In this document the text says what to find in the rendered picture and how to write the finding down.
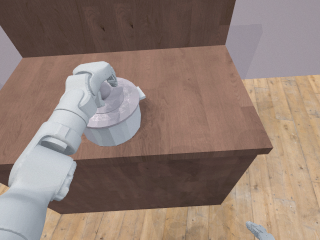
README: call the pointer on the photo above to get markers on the pot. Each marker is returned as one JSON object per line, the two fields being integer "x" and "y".
{"x": 118, "y": 134}

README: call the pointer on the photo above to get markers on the left robot hand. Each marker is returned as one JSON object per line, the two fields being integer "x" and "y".
{"x": 104, "y": 72}

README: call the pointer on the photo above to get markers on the table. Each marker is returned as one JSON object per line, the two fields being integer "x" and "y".
{"x": 199, "y": 130}

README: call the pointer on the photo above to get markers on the knob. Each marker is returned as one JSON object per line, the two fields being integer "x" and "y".
{"x": 105, "y": 90}

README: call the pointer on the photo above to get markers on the robot left forearm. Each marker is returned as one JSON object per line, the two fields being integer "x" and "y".
{"x": 63, "y": 130}

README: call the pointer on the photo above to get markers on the lid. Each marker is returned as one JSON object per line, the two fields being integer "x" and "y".
{"x": 120, "y": 105}

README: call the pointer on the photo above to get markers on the robot left upper arm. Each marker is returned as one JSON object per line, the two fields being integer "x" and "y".
{"x": 45, "y": 176}

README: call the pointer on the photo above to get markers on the right robot hand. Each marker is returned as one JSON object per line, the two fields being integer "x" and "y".
{"x": 259, "y": 231}

